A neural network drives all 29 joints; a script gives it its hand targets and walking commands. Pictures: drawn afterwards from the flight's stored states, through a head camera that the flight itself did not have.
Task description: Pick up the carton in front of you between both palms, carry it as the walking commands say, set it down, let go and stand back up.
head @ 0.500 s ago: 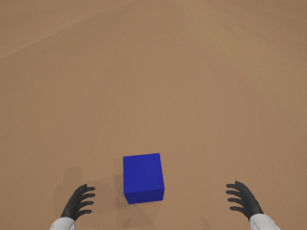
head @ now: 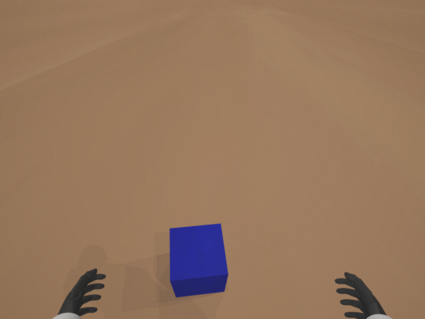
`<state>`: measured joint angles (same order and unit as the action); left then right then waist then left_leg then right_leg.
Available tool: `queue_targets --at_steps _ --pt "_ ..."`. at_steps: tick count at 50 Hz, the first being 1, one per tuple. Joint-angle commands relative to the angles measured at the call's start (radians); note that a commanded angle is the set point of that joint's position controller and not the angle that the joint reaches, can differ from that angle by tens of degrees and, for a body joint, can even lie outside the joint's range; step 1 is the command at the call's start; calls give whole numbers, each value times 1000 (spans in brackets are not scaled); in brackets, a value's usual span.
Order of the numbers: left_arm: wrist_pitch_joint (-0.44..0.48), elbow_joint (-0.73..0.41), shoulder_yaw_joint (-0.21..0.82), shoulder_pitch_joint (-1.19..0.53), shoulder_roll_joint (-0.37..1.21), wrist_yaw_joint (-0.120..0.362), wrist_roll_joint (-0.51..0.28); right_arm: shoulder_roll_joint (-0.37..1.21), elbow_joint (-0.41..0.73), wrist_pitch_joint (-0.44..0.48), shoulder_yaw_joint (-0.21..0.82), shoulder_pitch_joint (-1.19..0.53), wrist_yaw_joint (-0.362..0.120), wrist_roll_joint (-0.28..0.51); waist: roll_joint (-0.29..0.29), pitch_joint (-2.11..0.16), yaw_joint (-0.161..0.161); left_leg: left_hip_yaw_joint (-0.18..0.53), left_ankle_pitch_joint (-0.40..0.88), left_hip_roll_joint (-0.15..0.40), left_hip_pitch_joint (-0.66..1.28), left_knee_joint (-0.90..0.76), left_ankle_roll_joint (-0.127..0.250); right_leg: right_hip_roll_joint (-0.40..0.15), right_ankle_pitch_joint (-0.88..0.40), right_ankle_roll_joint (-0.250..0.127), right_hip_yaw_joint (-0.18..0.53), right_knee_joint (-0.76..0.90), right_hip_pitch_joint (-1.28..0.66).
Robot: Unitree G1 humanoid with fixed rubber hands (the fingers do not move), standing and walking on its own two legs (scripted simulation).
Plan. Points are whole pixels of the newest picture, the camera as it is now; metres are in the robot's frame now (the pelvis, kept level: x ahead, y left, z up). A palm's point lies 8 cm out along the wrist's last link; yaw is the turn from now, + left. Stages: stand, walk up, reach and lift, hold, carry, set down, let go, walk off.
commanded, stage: stand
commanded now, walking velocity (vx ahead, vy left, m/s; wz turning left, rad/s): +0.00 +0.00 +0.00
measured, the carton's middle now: (197, 261) +0.43 +0.07 -0.64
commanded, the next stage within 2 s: none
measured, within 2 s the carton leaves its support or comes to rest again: neither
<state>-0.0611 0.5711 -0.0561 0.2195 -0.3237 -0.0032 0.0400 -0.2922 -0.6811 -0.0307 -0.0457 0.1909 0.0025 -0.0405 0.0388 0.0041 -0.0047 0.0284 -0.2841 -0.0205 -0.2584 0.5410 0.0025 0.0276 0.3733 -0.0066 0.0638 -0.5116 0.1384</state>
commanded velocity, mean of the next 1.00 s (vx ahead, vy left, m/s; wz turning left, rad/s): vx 0.00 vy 0.00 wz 0.00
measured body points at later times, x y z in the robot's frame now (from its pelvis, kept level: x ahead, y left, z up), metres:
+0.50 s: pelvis +0.01 +0.01 +0.00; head +0.02 +0.03 +0.45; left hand +0.15 +0.30 -0.10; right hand +0.14 -0.29 -0.09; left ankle +0.00 +0.12 -0.73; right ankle -0.06 -0.12 -0.73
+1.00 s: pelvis -0.01 +0.01 +0.01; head -0.01 +0.03 +0.46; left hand +0.10 +0.32 -0.11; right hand +0.10 -0.30 -0.09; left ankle +0.00 +0.12 -0.73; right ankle -0.06 -0.12 -0.73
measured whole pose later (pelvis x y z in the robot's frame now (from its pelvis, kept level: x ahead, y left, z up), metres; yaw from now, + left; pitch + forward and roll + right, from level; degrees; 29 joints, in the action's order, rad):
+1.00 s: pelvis -0.01 +0.01 +0.01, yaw -1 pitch -2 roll +0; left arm 0.00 0.90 -0.01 0.19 -0.38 -0.02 0.02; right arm -0.36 -0.97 0.01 -0.02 0.12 0.01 -0.02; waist 0.03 0.02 0.00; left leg 0.01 -0.20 -0.03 -0.17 0.41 0.02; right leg 0.01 0.28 0.01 0.09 -0.37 0.06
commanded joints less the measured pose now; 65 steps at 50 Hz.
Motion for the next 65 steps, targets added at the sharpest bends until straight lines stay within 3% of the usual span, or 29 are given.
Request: queue_targets --at_steps 1,9,17,46,65 --pt "39 -38 -27 -44 -118 -3 -1 -140 44 32 -36 -65 4 1 -44 -53 2 62 248 82 80 -66 13 -72 -239 12 50 84 72" --pt "55 49 -18 -26 -151 -20 -7 -179 -27 40 -36 -59 19 4 -57 -84 8 73 395 97 144 -64 17 -79 -367 14 56 78 38" --pt "61 106 -7 -26 -164 -25 -9 -199 -81 46 -27 -72 24 7 -41 -78 8 76 435 103 173 -72 21 -87 -392 14 58 89 33" --pt "76 263 10 -52 -206 -20 -15 -236 -235 53 -11 -110 14 17 -36 -7 11 98 253 114 166 -179 27 -110 -247 -4 89 198 26" --pt "78 339 13 -66 -219 -16 -19 -255 -297 55 1 -119 12 23 -36 0 11 109 234 122 168 -208 30 -117 -235 -7 91 225 14"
